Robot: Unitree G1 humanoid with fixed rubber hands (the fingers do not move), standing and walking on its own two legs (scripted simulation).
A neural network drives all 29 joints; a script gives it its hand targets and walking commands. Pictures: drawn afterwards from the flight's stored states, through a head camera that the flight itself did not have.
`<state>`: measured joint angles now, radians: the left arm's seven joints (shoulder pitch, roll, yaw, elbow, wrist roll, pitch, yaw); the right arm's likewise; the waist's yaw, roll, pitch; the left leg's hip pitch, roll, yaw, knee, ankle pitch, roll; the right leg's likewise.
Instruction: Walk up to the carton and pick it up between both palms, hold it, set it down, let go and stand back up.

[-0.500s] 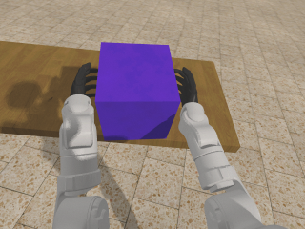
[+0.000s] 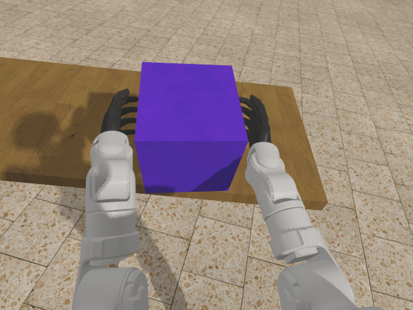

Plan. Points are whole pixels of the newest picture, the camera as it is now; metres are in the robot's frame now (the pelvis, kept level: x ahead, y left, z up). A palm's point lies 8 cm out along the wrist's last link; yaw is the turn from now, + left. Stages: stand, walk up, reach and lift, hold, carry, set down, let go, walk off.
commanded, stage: set down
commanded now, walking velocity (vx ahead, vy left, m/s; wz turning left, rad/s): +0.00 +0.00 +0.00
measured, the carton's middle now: (187, 130) +0.40 +0.01 +0.14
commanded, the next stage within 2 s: none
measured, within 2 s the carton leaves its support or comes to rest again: neither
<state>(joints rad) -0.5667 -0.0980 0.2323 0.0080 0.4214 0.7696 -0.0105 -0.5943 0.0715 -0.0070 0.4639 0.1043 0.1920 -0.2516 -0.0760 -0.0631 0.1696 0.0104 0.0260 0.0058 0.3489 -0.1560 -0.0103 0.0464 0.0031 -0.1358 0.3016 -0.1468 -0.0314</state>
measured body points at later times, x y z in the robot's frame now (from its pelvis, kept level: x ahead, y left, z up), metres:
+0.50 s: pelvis +0.03 +0.00 +0.00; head +0.03 +0.02 +0.45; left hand +0.41 +0.13 +0.12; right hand +0.40 -0.14 +0.12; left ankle +0.04 +0.12 -0.75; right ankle +0.03 -0.09 -0.75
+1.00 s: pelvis +0.04 +0.00 +0.00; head +0.04 +0.02 +0.45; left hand +0.42 +0.12 +0.11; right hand +0.42 -0.14 +0.11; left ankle +0.04 +0.12 -0.75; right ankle +0.03 -0.09 -0.75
